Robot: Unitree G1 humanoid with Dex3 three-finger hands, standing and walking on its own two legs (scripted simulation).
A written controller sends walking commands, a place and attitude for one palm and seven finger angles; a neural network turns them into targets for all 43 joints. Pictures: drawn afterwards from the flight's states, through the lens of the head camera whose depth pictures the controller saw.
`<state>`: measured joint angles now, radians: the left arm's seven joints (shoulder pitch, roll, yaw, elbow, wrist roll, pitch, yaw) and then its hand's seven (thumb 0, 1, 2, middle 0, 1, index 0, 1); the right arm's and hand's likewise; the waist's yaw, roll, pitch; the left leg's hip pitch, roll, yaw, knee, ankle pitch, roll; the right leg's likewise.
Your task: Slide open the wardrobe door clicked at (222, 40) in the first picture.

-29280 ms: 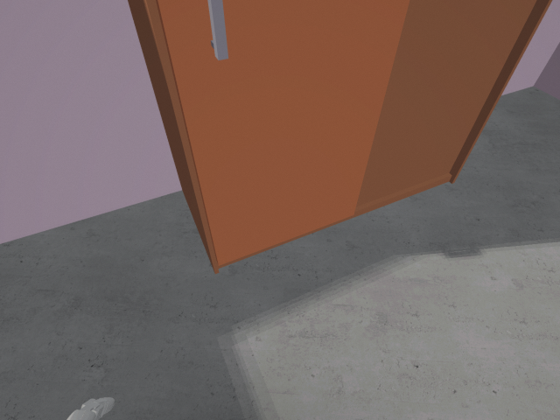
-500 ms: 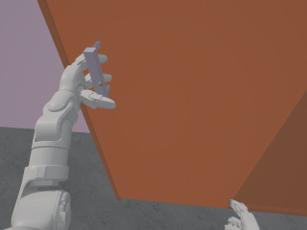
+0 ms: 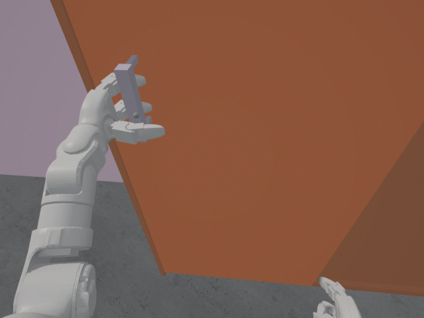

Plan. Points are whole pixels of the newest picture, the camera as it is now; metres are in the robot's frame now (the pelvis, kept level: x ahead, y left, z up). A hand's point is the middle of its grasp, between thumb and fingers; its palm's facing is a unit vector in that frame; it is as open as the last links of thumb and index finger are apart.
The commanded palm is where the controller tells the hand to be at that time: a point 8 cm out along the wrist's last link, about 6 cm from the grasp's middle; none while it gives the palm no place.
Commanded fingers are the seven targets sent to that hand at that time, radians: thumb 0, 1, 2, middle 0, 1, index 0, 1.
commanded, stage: grip the handle and tug to test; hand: left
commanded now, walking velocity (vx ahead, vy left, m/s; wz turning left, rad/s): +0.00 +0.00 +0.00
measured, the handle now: (137, 100) +0.45 +0.18 +0.22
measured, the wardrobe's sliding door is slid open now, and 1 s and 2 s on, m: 0.00 0.00 0.02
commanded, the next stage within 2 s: tug the door sideways, standing still in 1.14 s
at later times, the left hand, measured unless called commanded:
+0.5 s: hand (138, 114) +0.39 +0.16 +0.22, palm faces -0.01 -1.00 +0.00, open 5.9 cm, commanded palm +0.36 +0.21 +0.22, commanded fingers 0.00 0.90 0.90 -0.45 -1.40 -0.45 -1.40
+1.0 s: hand (139, 114) +0.39 +0.16 +0.22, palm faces -0.01 -1.00 -0.01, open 6.0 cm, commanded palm +0.34 +0.22 +0.22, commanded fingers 0.00 0.90 0.90 -0.45 -1.40 -0.45 -1.40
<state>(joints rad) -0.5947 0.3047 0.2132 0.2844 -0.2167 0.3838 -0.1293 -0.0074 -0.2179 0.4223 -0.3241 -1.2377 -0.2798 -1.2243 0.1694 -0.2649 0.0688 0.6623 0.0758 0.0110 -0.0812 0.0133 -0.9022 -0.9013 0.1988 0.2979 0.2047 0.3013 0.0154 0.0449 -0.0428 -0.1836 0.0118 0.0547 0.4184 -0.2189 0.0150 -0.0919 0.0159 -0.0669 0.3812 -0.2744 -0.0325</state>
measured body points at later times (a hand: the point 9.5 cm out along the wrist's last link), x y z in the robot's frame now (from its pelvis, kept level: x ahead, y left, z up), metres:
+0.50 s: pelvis +0.00 +0.00 +0.00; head -0.02 -0.01 +0.45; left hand +0.39 +0.21 +0.23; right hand +0.17 -0.24 -0.09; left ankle +0.00 +0.11 -0.74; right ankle -0.04 -0.09 -0.74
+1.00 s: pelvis +0.02 +0.00 +0.00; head -0.01 -0.02 +0.45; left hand +0.39 +0.21 +0.22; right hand +0.19 -0.24 -0.09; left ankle +0.00 +0.11 -0.74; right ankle -0.04 -0.09 -0.74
